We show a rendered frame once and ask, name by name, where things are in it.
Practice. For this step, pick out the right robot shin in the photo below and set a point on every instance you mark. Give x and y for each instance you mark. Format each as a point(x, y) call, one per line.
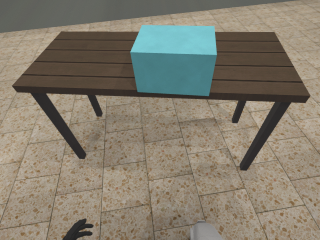
point(201, 221)

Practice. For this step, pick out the robot right thigh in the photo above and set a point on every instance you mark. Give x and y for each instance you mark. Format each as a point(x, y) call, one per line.
point(204, 231)

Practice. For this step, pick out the robot left hand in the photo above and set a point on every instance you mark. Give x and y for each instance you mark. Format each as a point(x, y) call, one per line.
point(74, 234)

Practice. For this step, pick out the table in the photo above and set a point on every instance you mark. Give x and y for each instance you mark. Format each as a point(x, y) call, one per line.
point(249, 66)

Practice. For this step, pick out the carton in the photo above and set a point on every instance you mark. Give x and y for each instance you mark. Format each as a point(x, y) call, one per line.
point(174, 59)

